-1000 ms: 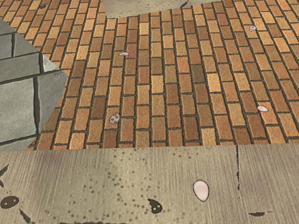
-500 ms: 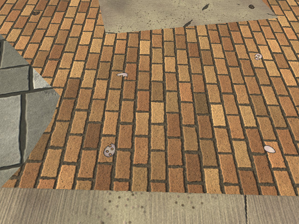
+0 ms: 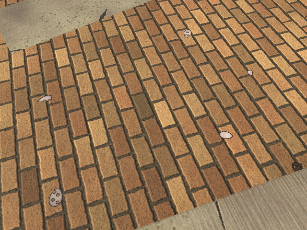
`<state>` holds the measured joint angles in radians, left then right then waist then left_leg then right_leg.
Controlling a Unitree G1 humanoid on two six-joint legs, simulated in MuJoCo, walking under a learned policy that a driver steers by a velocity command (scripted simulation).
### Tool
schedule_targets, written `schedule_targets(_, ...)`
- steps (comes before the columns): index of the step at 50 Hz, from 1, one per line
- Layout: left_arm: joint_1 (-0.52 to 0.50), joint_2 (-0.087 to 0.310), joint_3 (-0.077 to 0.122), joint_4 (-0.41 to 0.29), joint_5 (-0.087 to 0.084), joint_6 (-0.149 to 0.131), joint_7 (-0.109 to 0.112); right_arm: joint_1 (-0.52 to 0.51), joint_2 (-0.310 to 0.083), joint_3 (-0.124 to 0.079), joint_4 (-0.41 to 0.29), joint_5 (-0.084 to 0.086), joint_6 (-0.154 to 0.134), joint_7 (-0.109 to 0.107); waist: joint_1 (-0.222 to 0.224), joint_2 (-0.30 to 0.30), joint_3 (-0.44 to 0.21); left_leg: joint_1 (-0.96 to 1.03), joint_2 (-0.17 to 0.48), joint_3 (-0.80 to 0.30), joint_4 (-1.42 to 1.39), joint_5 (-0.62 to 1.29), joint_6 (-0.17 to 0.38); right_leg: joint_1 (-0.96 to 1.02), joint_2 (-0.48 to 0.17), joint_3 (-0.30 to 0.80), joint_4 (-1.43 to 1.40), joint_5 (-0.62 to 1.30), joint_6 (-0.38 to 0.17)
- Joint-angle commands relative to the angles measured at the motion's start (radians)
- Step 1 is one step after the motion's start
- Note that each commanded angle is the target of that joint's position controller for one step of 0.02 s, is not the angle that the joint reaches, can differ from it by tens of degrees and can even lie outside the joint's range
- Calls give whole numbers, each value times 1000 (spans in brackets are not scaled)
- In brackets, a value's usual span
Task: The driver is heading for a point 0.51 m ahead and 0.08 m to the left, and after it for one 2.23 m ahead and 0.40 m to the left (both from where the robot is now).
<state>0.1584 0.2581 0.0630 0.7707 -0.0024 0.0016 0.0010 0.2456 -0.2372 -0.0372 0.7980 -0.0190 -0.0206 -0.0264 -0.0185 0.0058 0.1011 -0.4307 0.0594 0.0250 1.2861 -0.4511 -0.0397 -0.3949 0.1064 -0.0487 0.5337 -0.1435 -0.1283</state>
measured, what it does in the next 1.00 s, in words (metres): walks ahead: left foot, then right foot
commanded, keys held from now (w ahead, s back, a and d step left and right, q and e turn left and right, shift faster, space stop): e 0.02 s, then no key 0.02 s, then q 0.26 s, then w+q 0.36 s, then w+e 0.34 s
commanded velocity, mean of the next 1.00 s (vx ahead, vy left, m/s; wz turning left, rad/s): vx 0.28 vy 0.00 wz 0.10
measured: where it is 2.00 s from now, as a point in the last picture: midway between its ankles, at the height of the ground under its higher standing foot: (121, 158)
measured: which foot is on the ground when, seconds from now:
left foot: up 0.00-0.50, down 0.52-0.90, up 0.92-1.00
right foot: down 0.00-0.50, up 0.52-0.88, down 0.90-1.00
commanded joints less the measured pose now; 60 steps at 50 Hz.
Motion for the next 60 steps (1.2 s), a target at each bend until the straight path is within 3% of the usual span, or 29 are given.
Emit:
schedule_targets(1, 77, 112, 28, -45, 1, -4, 10, 103, -108, -29, -54, -19, 34, 1, -15, -14, -169, -76, 22, -49, -62, 58, -16, 181, -270, 291, -196, 645, -154)
schedule_targets(4, 75, 132, 30, -52, 17, -20, -1, 135, -84, -26, -38, -5, 52, 5, -30, -23, -221, -34, 8, -38, -135, 120, -11, 158, -257, 243, -219, 622, -131)
schedule_targets(10, 107, 66, -9, -20, 30, -16, 6, 33, -75, -19, -24, 2, 76, 9, 20, -84, -151, 6, 21, -75, -399, 206, 13, 155, -267, 229, -344, 139, -50)
schedule_targets(15, 107, 112, -1, -16, 29, 0, 24, -12, -105, -24, -36, 9, 72, 14, 45, -94, -104, 32, -31, -55, -513, 73, 39, 211, -313, 231, -308, 53, -87)
schedule_targets(20, 174, 149, 23, -1, 29, 3, 32, -47, -100, -21, -66, -2, 52, 32, 84, -67, -67, -56, -42, -17, -558, -56, 82, 320, -396, 357, -366, -373, -143)
schedule_targets(22, 150, 154, 28, -1, 27, -6, 30, -10, -84, -18, -59, 6, 41, 37, 60, -52, -70, 22, -51, -6, -642, -51, 111, 299, -391, 323, -360, -346, -129)
schedule_targets(25, 46, 136, 32, -17, 12, -6, 22, 182, -85, -24, 15, 4, 25, 39, -47, -37, -73, 403, -95, 8, -959, 93, 174, 54, -274, 127, -185, -329, -31)
schedule_targets(26, 7, 72, 16, -45, 18, -13, 17, 275, -155, -42, 38, -4, 16, 34, -83, 128, -87, 565, 73, -265, -1071, -73, 222, -156, -170, -9, 101, -348, 31)
schedule_targets(27, -57, 32, 0, -105, 33, -22, 13, 305, -267, -67, 12, 7, 13, 34, -99, 240, -33, 627, 319, -701, -1143, -187, 323, -466, -27, -55, 285, -437, 84)
schedule_targets(28, -109, 103, 13, -116, 44, -33, 6, 289, -235, -63, 18, 3, 14, 24, -90, 95, 42, 566, 316, -662, -1139, -50, 362, -516, -92, 53, 361, -366, 95)
schedule_targets(30, -43, 122, 16, -86, 25, -48, -18, 201, -196, -53, 4, 14, 3, 19, -12, 74, 25, 531, 195, -482, -1113, 185, 312, -454, -128, 74, 402, -209, 123)
schedule_targets(32, -14, 134, 16, -64, 45, -40, -28, 167, -165, -45, -9, 22, -11, 22, 6, 94, -23, 511, 113, -367, -1096, 447, 274, -380, -128, 45, 406, -126, 150)
schedule_targets(37, -128, 75, -13, -106, 34, -28, -47, 208, -154, -37, 24, 21, -24, 26, -26, 82, -6, 398, 23, -183, -1105, 766, 216, -234, -115, -36, 191, 58, 144)
schedule_targets(40, -165, 74, -24, -118, 30, -23, -49, 233, -169, -36, 45, 6, -35, 29, -51, 118, -5, 359, 49, -140, -1132, 840, 195, -79, -84, -73, 119, 81, 100)
schedule_targets(41, -85, 104, -12, -92, 30, -24, -49, 209, -180, -39, 49, -5, -40, 21, -9, 136, -29, 417, 104, -125, -1094, 963, 188, -57, -109, -18, 197, 143, 60)
schedule_targets(42, 0, 143, 2, -55, 32, -28, -46, 155, -177, -36, 25, -10, -46, 15, 28, 91, -83, 426, 97, -76, -1030, 1102, 174, 11, -79, -39, 251, 130, 29)
schedule_targets(44, 189, 162, 18, 15, 37, -29, -29, 98, -192, -34, 14, -7, -44, 2, 120, 70, -146, 403, 97, -35, -771, 1349, 150, 197, -23, -39, 241, -40, -25)
schedule_targets(45, 351, 174, 30, 71, 35, -32, -25, 60, -206, -39, 8, -9, -40, -1, 195, 62, -174, 329, 95, -39, -555, 1339, 151, 338, -20, -17, 173, -66, -52)
schedule_targets(46, 456, 205, 41, 97, 34, -38, -16, 36, -200, -42, 8, 4, -37, -3, 259, -27, -173, 229, 18, -12, -206, 1045, 133, 442, -121, 125, -57, -55, -116)
schedule_targets(47, 408, 246, 45, 100, 28, -41, -21, 127, -71, -20, -5, -18, -46, 4, 121, -248, -194, -69, -141, -21, 127, -43, 103, 620, -340, 443, -35, 111, -201)
schedule_targets(48, 331, 233, 42, 77, -6, -40, -30, 167, -109, -17, -20, -15, -56, 16, 71, -220, -215, -259, -168, -116, 181, -71, 100, 612, -415, 809, -203, 29, -319)
schedule_targets(49, 231, 192, 39, 41, -10, -44, -29, 74, -177, -33, -24, -17, -62, 19, 58, -73, -93, -285, -71, -147, 90, 45, 98, 471, -421, 720, -237, -17, -308)
schedule_targets(51, 186, 160, 26, 39, 9, -48, -27, 3, -193, -45, -33, -10, -56, 21, 24, 28, -21, -175, -23, -132, -63, 78, 72, 261, -362, 581, -250, 104, -261)
schedule_targets(53, 194, 164, 19, 64, 1, -58, -15, -29, -145, -34, -53, -22, -19, 34, -5, 7, -10, -73, 1, -104, -239, 57, 41, 143, -295, 478, -304, 54, -211)
schedule_targets(55, 213, 196, 28, 83, 16, -68, -13, -71, -91, -13, -70, -25, -3, 47, 14, -39, -12, -23, -16, -25, -305, 180, 24, 93, -248, 372, -333, 201, -204)
schedule_targets(56, 233, 197, 30, 93, 22, -74, -15, -71, -99, -17, -65, -27, -3, 51, 21, -47, -28, -47, 1, -35, -285, 285, 33, 125, -263, 369, -313, 265, -205)
schedule_targets(57, 289, 183, 26, 121, 17, -83, -9, -195, -155, -41, -104, -17, -8, 45, 64, -20, -9, -205, 23, -93, -342, 375, 28, 235, -247, 397, -302, 168, -185)
schedule_targets(58, 316, 184, 24, 127, 13, -87, -5, -238, -163, -45, -122, -16, -10, 45, 80, -32, -17, -278, 25, -97, -399, 394, 23, 310, -245, 410, -303, 132, -177)
schedule_targets(60, 293, 174, 24, 126, 16, -82, 7, -272, -129, -34, -127, -31, -15, 64, 86, -45, -38, -200, -3, -70, -565, 589, 25, 260, -179, 359, -264, -12, -135)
